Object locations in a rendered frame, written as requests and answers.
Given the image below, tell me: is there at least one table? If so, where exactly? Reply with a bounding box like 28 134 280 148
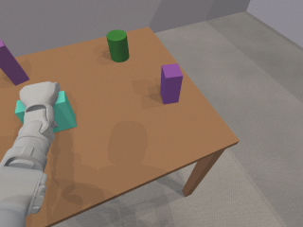
0 26 240 227

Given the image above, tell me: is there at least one robot left forearm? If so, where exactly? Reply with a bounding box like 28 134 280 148
0 102 55 173

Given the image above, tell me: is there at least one robot left upper arm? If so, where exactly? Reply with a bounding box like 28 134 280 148
0 166 47 227

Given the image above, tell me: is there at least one sponge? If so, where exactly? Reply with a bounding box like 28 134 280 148
15 91 77 132

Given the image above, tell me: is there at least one left robot hand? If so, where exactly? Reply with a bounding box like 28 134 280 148
19 81 62 129

